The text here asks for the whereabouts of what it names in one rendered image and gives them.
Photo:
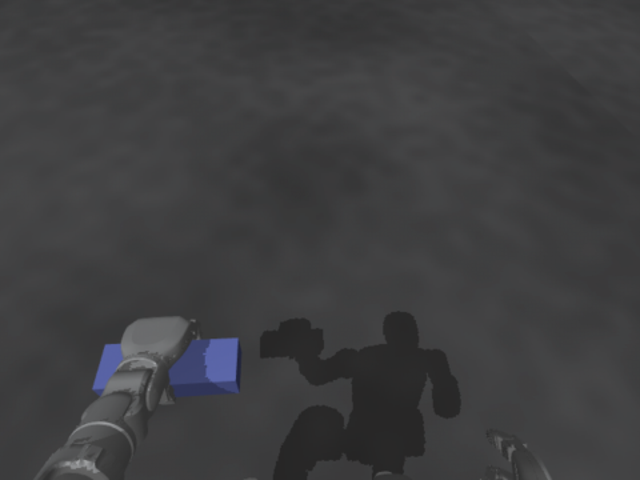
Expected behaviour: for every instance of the left robot hand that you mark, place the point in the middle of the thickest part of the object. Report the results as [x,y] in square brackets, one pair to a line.
[166,338]

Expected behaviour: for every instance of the right robot hand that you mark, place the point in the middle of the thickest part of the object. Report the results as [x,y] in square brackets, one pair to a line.
[526,465]

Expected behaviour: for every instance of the left robot arm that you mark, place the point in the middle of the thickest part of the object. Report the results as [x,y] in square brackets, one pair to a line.
[113,426]

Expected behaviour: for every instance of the carton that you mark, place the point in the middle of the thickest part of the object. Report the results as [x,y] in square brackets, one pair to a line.
[208,367]

